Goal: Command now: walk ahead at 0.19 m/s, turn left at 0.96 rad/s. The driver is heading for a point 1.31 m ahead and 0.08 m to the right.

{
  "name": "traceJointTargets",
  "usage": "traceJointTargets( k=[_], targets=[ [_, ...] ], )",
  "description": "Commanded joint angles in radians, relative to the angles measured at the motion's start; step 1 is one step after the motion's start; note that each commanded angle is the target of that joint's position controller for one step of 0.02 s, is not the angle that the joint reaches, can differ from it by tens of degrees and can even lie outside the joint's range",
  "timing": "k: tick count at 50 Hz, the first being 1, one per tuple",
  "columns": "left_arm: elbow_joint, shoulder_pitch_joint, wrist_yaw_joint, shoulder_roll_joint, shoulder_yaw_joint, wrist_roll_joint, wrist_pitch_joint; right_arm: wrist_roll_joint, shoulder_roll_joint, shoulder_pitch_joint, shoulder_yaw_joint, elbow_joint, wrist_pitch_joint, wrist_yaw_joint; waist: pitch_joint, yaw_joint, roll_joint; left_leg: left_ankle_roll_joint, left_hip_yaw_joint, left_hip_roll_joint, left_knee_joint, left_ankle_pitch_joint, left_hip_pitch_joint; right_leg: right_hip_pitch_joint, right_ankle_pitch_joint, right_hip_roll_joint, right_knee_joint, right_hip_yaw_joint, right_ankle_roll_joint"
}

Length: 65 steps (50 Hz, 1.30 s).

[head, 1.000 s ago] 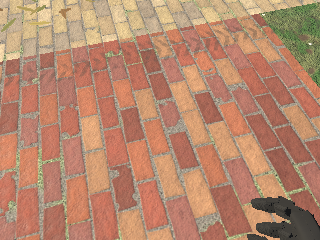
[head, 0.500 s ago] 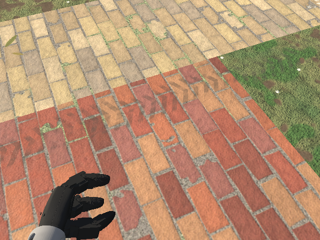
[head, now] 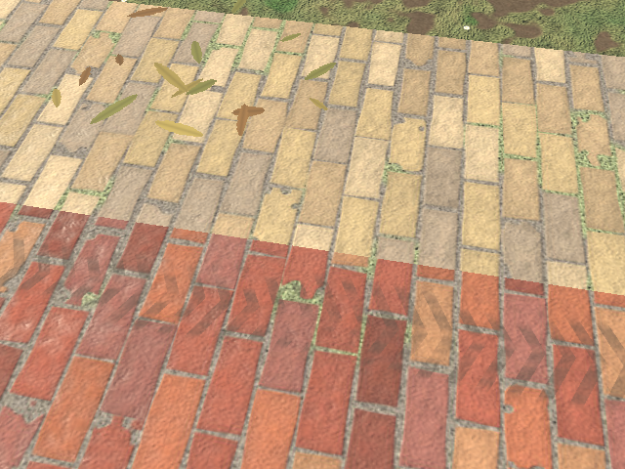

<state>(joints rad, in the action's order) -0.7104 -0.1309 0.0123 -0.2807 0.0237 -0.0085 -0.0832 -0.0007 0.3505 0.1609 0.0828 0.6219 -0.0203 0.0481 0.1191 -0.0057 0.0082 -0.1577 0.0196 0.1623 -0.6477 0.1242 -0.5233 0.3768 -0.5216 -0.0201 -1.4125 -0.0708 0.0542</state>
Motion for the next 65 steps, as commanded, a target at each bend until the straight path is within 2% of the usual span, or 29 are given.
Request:
traceJointTargets(
  k=[1, 3, 6, 8, 10, 14, 16, 17, 18, 19, 20, 21, 22, 24, 26, 28, 30, 32, 34, 35, 36, 37, 39, 43, 51, 62, 63, 64, 65],
  targets=[
    [0.099, -0.059, 0.02, -0.199, 0.05, 0.018, 0.009, -0.019, 0.145, -0.009, 0.04, -0.129, -0.017, -0.015, -0.267, 0.041, -0.073, -0.207, -0.635, -0.342, 0.32, -0.256, 0.393, 0.291, 0.061, 0.022, 0.043, -0.105, 0.005],
    [0.094, -0.059, 0.021, -0.176, 0.051, 0.025, 0.026, -0.008, 0.127, -0.029, 0.037, -0.125, -0.003, -0.036, -0.241, 0.059, -0.051, -0.171, -0.493, -0.285, 0.29, -0.465, 0.261, 0.204, 0.058, 0.037, 0.183, -0.084, 0.021],
    [0.092, -0.032, 0.025, -0.094, 0.029, 0.027, 0.029, -0.007, 0.117, 0.016, 0.033, -0.102, 0.019, -0.076, -0.318, 0.03, -0.039, -0.128, -0.392, -0.244, 0.215, -0.673, 0.249, 0.162, 0.187, 0.019, 0.362, -0.036, 0.049],
    [0.093, -0.011, 0.023, -0.075, 0.022, 0.016, 0.042, -0.008, 0.104, 0.01, 0.027, -0.102, 0.043, -0.092, -0.352, 0.017, 0.012, -0.092, -0.37, -0.227, 0.202, -0.574, 0.246, 0.131, 0.282, 0.016, 0.435, -0.028, 0.057],
    [0.104, 0.027, 0.022, -0.075, 0.023, 0.013, 0.053, -0.004, 0.084, -0.001, 0.017, -0.106, 0.056, -0.095, -0.328, 0.002, 0.061, -0.067, -0.377, -0.218, 0.213, -0.396, 0.219, 0.107, 0.319, 0.018, 0.497, -0.022, 0.054],
    [0.128, 0.077, 0.014, -0.084, 0.03, 0.013, 0.048, 0.005, 0.054, 0.005, 0.004, -0.104, 0.061, -0.08, -0.257, -0.029, 0.132, -0.056, -0.447, -0.24, 0.197, -0.2, 0.23, 0.062, 0.287, 0.02, 0.651, -0.018, 0.024],
    [0.122, 0.046, 0.002, -0.078, 0.036, 0.014, 0.034, -0.002, 0.035, -0.009, -0.004, -0.102, 0.059, -0.073, -0.238, -0.004, 0.15, -0.032, -0.468, -0.232, 0.159, -0.164, 0.238, -0.037, 0.353, 0.018, 0.841, -0.003, -0.011],
    [0.115, 0.023, -0.004, -0.079, 0.04, 0.021, 0.028, -0.005, 0.016, 0.009, -0.009, -0.092, 0.056, -0.071, -0.22, 0.009, 0.136, 0.006, -0.46, -0.202, 0.136, -0.082, 0.219, -0.12, 0.488, 0.04, 0.978, -0.012, -0.038],
    [0.129, 0.023, -0.003, -0.126, 0.047, 0.046, 0.025, 0.011, -0.027, 0.068, -0.021, -0.087, 0.049, -0.068, -0.234, -0.026, 0.013, 0.071, -0.389, -0.13, 0.013, 0.135, 0.164, -0.212, 0.69, 0.186, 1.005, -0.154, -0.091],
    [0.13, 0.04, 0.001, -0.173, 0.058, 0.065, 0.035, 0.005, -0.007, 0.148, -0.013, -0.079, 0.043, -0.068, -0.213, -0.079, -0.229, 0.14, -0.25, -0.002, -0.135, 0.452, 0.065, -0.237, 0.88, 0.339, 1.022, -0.319, -0.249],
    [0.114, -0.012, 0.001, -0.137, 0.056, 0.063, 0.035, 0.008, 0.066, 0.082, 0.005, -0.089, 0.035, -0.07, -0.226, -0.018, -0.263, 0.191, -0.213, -0.042, -0.289, 0.525, 0.018, -0.195, 0.801, 0.415, 1.077, -0.455, -0.354],
    [0.112, -0.021, 0.002, -0.13, 0.057, 0.048, 0.036, -0.004, 0.109, 0.026, 0.023, -0.088, 0.038, -0.074, -0.214, 0.009, -0.186, 0.213, -0.21, -0.065, -0.41, 0.491, -0.003, -0.193, 0.718, 0.382, 1.068, -0.427, -0.345],
    [0.111, -0.008, 0.006, -0.127, 0.058, 0.033, 0.042, -0.006, 0.093, 0.021, 0.025, -0.069, 0.049, -0.079, -0.21, 0.004, -0.125, 0.23, -0.201, -0.073, -0.48, 0.449, -0.015, -0.19, 0.649, 0.332, 1.055, -0.362, -0.305],
    [0.115, 0.032, 0.011, -0.103, 0.047, 0.017, 0.055, -0.004, 0.036, 0.047, 0.013, -0.048, 0.072, -0.079, -0.193, -0.014, -0.108, 0.251, -0.177, -0.096, -0.518, 0.395, 0.007, -0.152, 0.595, 0.271, 1.057, -0.261, -0.257],
    [0.113, 0.057, 0.008, -0.077, 0.04, 0.022, 0.07, -0.008, -0.026, 0.048, -0.008, -0.039, 0.071, -0.075, -0.189, -0.021, -0.144, 0.256, -0.092, -0.121, -0.35, 0.356, 0.076, -0.125, 0.549, 0.183, 1.063, -0.149, -0.22],
    [0.094, 0.009, 0.008, -0.077, 0.043, 0.02, 0.082, -0.007, -0.06, 0.007, -0.022, -0.042, 0.061, -0.071, -0.208, 0.02, -0.198, 0.252, -0.059, -0.145, -0.16, 0.358, 0.136, -0.171, 0.518, 0.168, 1.055, -0.133, -0.23],
    [0.077, -0.037, 0.009, -0.092, 0.048, 0.018, 0.088, -0.015, -0.037, 0.016, -0.014, -0.028, 0.057, -0.068, -0.224, 0.038, -0.222, 0.241, -0.052, -0.15, -0.01, 0.306, 0.188, -0.211, 0.478, 0.193, 1.042, -0.173, -0.251],
    [0.068, -0.041, 0.01, -0.085, 0.044, 0.004, 0.089, -0.01, -0.032, 0.068, -0.01, 0.008, 0.052, -0.066, -0.212, 0.008, -0.197, 0.207, -0.028, -0.138, 0.22, 0.128, 0.298, -0.17, 0.437, 0.185, 1.023, -0.172, -0.226],
    [0.058, -0.079, 0.003, -0.069, 0.036, 0.013, 0.068, 0.019, 0.023, 0.077, -0.005, 0.001, 0.048, -0.069, -0.221, 0.019, -0.102, 0.148, -0.127, -0.226, 0.228, -0.018, 0.421, -0.063, 0.368, 0.154, 0.981, -0.135, -0.138],
    [0.068, -0.091, -0.003, -0.039, 0.031, 0.025, 0.055, 0.025, 0.057, 0.07, 0.006, 0.028, 0.045, -0.067, -0.209, 0.066, 0.085, 0.1, -0.163, -0.253, 0.189, 0.053, 0.332, -0.072, 0.276, 0.063, 0.96, -0.017, -0.086],
    [0.068, -0.038, -0.006, -0.044, 0.03, 0.039, 0.049, 0.024, -0.013, 0.049, -0.009, 0.017, 0.037, -0.06, -0.188, 0.036, 0.095, 0.083, -0.173, -0.248, 0.228, 0.16, 0.247, -0.133, 0.282, 0.042, 0.928, 0.013, -0.047],
    [0.069, -0.012, -0.008, -0.043, 0.033, 0.038, 0.048, 0.031, -0.045, 0.04, -0.021, 0.02, 0.029, -0.058, -0.165, 0.033, 0.086, 0.095, -0.171, -0.244, 0.247, 0.223, 0.208, -0.153, 0.308, 0.04, 0.921, 0.014, -0.041],
    [0.059, -0.015, -0.002, -0.042, 0.036, 0.029, 0.055, 0.025, -0.027, 0.045, -0.017, 0.026, 0.015, -0.061, -0.124, 0.027, 0.07, 0.123, -0.155, -0.226, 0.244, 0.225, 0.178, -0.153, 0.347, 0.043, 0.909, 0.008, -0.054],
    [0.037, -0.038, 0.003, -0.03, 0.039, 0.021, 0.059, 0.017, -0.04, 0.088, -0.024, 0.044, 0.004, -0.072, -0.101, 0.023, 0.05, 0.132, -0.145, -0.213, 0.23, 0.207, 0.171, -0.149, 0.356, 0.046, 0.911, 0.002, -0.062],
    [-0.011, -0.055, 0.012, -0.024, 0.045, 0.018, 0.062, 0.012, -0.061, 0.115, -0.028, 0.067, 0.0, -0.076, -0.112, 0.018, -0.001, 0.129, -0.13, -0.198, 0.21, 0.151, 0.192, -0.165, 0.41, 0.05, 0.904, -0.003, -0.051],
    [-0.089, -0.069, 0.028, -0.023, 0.05, 0.013, 0.073, 0.008, -0.077, 0.144, -0.027, 0.125, -0.004, -0.079, -0.118, 0.017, -0.003, 0.132, -0.108, -0.182, 0.205, 0.085, 0.21, -0.185, 0.455, 0.054, 0.896, -0.005, -0.051],
    [-0.115, -0.105, 0.028, -0.014, 0.05, 0.01, 0.076, 0.003, -0.067, 0.192, -0.021, 0.149, 0.001, -0.08, -0.157, 0.009, 0.021, 0.114, -0.108, -0.174, 0.233, 0.301, 0.233, -0.183, 0.236, 0.014, 0.867, 0.041, -0.055],
    [-0.12, -0.104, 0.026, -0.032, 0.057, -0.003, 0.074, -0.008, -0.021, 0.22, -0.006, 0.154, 0.006, -0.081, -0.111, -0.008, 0.066, 0.067, -0.172, -0.202, 0.279, 0.59, 0.227, -0.09, -0.023, -0.027, 0.808, 0.083, -0.062],
    [-0.093, -0.038, 0.021, -0.044, 0.06, -0.014, 0.06, -0.017, 0.019, 0.269, 0.004, 0.155, 0.0, -0.08, -0.036, -0.047, 0.119, 0.001, -0.324, -0.299, 0.384, 0.824, 0.25, 0.073, -0.105, -0.028, 0.726, 0.097, -0.068]
  ],
)
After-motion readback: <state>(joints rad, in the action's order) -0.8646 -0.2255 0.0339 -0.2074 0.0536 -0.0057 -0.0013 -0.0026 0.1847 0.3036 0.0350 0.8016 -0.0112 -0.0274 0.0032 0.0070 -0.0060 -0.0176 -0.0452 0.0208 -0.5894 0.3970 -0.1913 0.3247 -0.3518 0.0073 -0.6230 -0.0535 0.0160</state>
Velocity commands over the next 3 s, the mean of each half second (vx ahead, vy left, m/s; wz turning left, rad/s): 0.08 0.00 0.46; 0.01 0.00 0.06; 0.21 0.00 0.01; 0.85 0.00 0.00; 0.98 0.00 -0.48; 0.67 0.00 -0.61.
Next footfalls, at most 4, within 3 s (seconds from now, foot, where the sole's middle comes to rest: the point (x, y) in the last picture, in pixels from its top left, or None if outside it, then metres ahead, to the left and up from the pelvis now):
0.34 right None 0.23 -0.19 -0.74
0.68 left None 0.10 0.04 -0.74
2.00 left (281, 338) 0.68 0.10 -0.74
2.46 right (303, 182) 1.14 0.05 -0.74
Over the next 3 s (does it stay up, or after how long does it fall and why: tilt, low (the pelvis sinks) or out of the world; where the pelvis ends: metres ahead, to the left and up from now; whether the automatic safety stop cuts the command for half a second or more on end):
stays up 1.39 0.09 0.02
